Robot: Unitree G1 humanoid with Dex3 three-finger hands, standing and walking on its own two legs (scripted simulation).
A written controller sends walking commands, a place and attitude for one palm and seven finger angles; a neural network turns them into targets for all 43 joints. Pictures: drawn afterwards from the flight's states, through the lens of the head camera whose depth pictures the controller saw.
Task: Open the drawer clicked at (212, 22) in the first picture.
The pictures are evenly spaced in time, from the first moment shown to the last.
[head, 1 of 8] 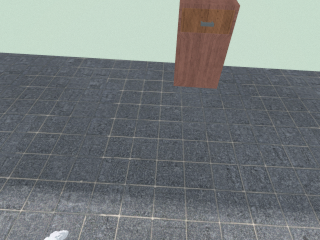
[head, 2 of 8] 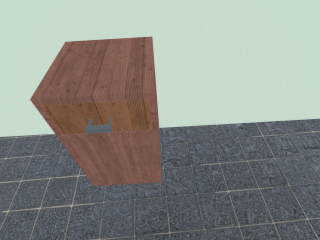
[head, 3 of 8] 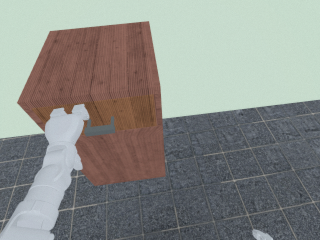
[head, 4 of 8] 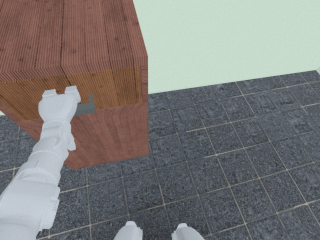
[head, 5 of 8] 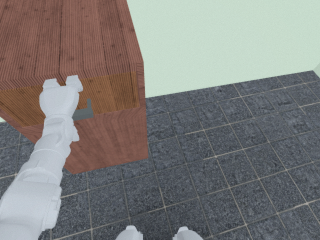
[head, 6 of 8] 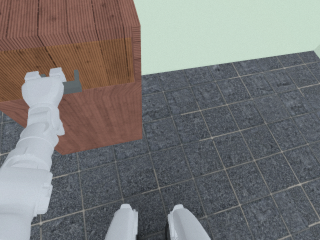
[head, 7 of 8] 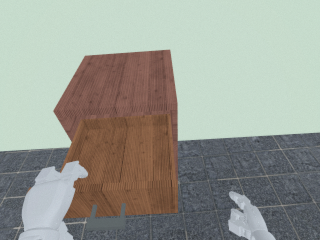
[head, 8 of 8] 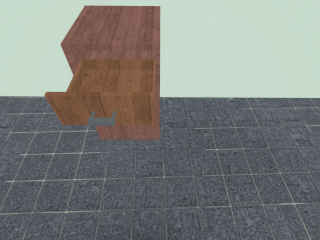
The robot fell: no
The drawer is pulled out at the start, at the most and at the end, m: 0.00 0.30 0.30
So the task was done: yes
